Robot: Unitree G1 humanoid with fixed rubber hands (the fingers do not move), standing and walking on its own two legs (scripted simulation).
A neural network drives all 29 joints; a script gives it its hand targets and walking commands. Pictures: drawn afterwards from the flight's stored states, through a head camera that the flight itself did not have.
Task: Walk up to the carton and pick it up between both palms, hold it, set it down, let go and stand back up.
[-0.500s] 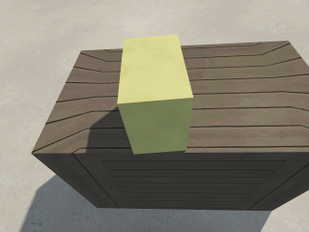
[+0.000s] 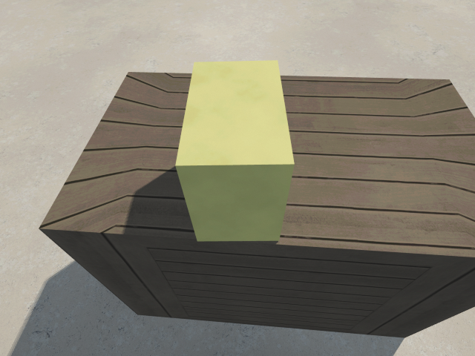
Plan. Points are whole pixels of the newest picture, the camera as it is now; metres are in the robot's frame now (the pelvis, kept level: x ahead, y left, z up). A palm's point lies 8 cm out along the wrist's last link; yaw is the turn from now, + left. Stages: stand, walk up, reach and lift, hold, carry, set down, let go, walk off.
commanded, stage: stand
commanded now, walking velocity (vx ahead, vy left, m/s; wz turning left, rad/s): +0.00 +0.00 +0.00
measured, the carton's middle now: (236, 152) +0.47 +0.01 +0.06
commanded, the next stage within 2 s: reach and lift in 1.06 s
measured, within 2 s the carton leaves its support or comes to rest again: neither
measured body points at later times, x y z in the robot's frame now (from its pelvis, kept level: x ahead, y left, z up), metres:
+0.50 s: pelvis +0.02 -0.01 +0.00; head +0.04 -0.02 +0.45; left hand +0.00 +0.20 -0.16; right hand +0.00 -0.21 -0.17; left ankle -0.01 +0.15 -0.75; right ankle -0.04 -0.09 -0.75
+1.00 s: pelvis +0.03 -0.02 -0.01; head +0.06 -0.03 +0.44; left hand -0.01 +0.19 -0.16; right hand +0.00 -0.22 -0.18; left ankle -0.01 +0.15 -0.75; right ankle -0.04 -0.09 -0.75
